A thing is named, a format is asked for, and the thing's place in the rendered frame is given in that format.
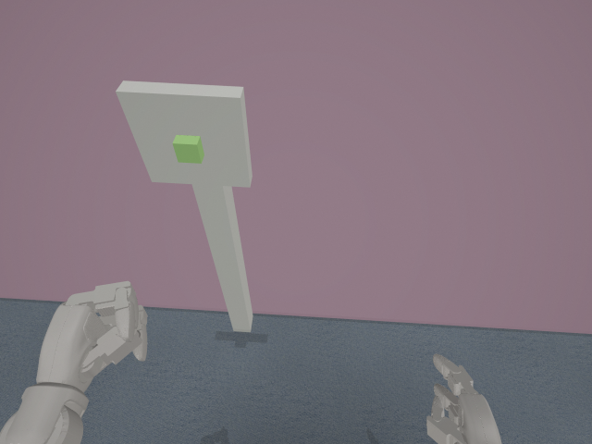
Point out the panel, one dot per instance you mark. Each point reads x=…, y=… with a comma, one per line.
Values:
x=156, y=113

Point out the button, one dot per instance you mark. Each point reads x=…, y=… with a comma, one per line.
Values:
x=188, y=149

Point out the left robot hand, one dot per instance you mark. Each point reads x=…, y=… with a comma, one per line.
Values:
x=67, y=355

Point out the robot left forearm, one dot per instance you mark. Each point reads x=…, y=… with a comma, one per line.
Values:
x=50, y=413

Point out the right robot hand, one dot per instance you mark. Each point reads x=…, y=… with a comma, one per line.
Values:
x=469, y=414

